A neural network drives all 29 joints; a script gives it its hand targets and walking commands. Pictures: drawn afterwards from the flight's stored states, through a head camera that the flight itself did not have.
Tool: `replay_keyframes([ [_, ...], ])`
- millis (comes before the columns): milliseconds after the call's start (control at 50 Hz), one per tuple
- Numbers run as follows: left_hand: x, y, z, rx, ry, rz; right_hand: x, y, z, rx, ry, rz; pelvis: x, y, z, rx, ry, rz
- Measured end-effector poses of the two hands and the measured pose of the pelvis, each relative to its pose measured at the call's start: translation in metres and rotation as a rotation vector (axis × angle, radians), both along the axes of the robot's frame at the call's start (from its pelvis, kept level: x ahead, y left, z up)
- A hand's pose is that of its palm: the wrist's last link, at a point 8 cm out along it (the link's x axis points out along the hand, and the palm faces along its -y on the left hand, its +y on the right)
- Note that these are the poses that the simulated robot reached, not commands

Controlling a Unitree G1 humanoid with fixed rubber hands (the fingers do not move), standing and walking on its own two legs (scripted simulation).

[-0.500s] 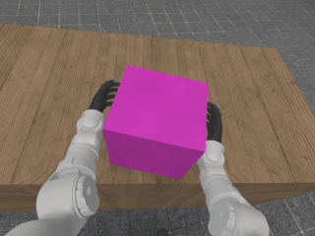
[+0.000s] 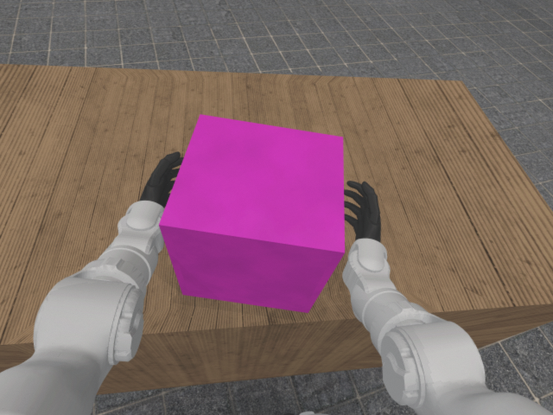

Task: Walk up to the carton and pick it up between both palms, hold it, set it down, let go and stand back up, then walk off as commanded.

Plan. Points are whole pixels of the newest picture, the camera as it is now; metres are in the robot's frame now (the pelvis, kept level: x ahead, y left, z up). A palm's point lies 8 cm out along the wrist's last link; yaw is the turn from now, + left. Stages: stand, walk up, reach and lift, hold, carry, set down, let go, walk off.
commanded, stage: set down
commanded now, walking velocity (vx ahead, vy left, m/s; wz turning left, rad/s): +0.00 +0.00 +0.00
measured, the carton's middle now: (257, 220) +0.41 -0.02 +0.00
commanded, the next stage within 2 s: none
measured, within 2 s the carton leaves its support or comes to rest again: neither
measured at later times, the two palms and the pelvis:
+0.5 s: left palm (118, 154) +0.44 +0.16 +0.13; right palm (402, 188) +0.37 -0.21 +0.12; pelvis -0.02 -0.01 +0.00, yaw +2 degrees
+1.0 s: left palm (99, 113) +0.44 +0.17 +0.20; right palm (434, 166) +0.36 -0.22 +0.18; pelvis -0.01 -0.02 +0.02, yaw +0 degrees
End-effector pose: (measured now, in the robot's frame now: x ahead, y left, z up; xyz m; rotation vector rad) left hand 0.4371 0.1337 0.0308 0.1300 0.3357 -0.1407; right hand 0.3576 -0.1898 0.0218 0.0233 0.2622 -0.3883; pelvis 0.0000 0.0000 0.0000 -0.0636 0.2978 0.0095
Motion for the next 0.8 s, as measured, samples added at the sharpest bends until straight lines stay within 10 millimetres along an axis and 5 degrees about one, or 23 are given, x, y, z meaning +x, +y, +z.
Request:
replay_keyframes([
  [160,-0.01,0.012,0.008,-0.009,-0.044,0.039,-0.007,-0.012,0.011,-0.001,-0.026,0.019,-0.017,-0.004,-0.008,0.016,0.002,-0.005],
  [480,-0.001,0.028,0.1,0.016,-0.099,0.047,0.01,-0.021,0.1,-0.006,-0.039,0.016,-0.021,-0.008,0.001,0.027,-0.127,0.022],
  [800,0.01,0.033,0.123,-0.011,-0.095,0.055,0.019,-0.021,0.12,0.038,-0.081,0.025,-0.014,-0.012,0.016,0.031,-0.17,0.003],
])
